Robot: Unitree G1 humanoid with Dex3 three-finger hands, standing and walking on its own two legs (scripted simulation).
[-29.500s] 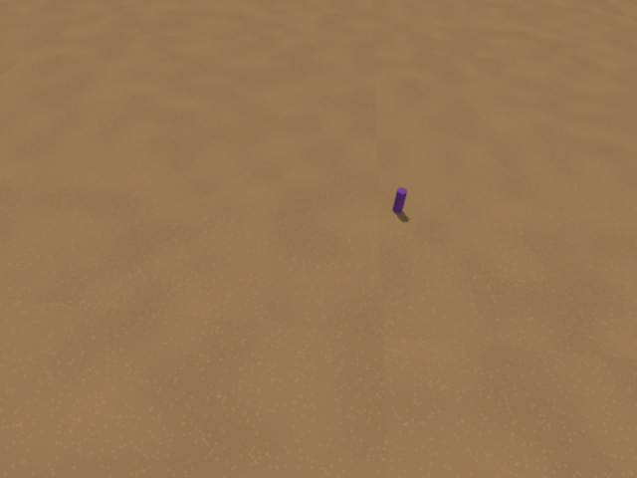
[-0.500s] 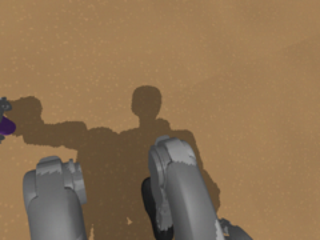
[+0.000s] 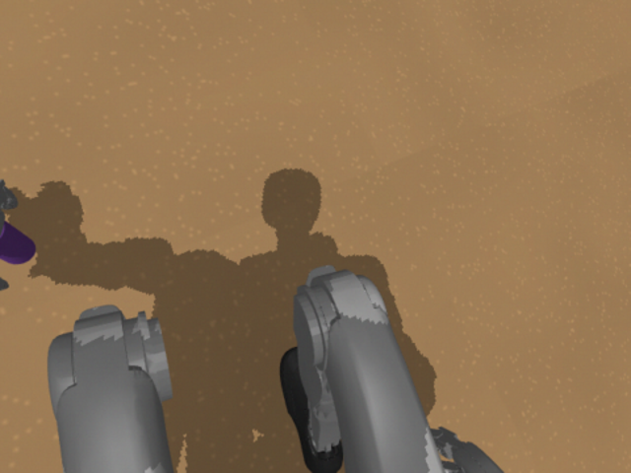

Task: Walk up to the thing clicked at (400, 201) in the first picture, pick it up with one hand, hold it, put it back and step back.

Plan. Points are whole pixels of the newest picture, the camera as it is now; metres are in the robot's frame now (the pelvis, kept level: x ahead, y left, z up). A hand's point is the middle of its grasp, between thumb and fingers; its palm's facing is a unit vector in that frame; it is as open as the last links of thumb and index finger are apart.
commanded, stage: withdraw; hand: left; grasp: from above
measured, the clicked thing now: (2, 240) +0.43 +0.30 -0.24
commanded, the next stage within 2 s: home in 1.08 s
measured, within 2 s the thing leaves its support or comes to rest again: neither
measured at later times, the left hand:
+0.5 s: hand out of the picture +0.42 +0.34 -0.08, palm faces -0.28 -0.02 -0.96, open 13.6 cm
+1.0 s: hand out of the picture +0.39 +0.32 -0.08, palm faces -0.45 -0.06 -0.89, open 14.1 cm
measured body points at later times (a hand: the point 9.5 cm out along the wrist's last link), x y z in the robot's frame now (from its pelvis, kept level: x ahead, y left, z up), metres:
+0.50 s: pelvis +0.00 +0.00 +0.04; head +0.20 +0.06 +0.44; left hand +0.43 +0.34 -0.03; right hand +0.10 -0.26 -0.08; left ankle +0.07 +0.13 -0.27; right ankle +0.11 -0.13 -0.27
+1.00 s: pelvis -0.02 +0.00 +0.07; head +0.18 +0.09 +0.46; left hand +0.41 +0.32 -0.03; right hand +0.09 -0.29 -0.03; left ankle +0.07 +0.13 -0.27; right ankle +0.10 -0.13 -0.27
